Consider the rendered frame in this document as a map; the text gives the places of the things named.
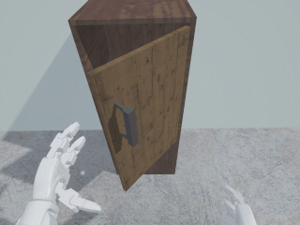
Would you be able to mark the handle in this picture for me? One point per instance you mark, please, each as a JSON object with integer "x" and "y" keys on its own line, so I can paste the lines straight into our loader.
{"x": 129, "y": 115}

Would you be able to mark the left robot hand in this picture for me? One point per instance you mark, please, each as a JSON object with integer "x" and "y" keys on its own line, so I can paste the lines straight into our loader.
{"x": 55, "y": 167}

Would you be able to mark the left robot forearm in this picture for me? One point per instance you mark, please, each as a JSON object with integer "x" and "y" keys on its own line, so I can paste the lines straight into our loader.
{"x": 39, "y": 212}

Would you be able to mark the cupboard door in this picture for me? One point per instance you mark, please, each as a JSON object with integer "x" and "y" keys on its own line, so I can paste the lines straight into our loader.
{"x": 150, "y": 80}

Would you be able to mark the right robot hand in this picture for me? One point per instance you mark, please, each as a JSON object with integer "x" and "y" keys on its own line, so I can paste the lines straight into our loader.
{"x": 240, "y": 211}

